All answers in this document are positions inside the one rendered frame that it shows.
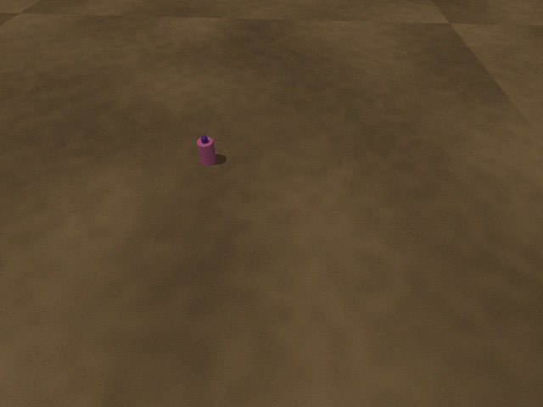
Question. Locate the bottle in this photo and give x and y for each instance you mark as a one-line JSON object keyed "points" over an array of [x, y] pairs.
{"points": [[206, 151]]}

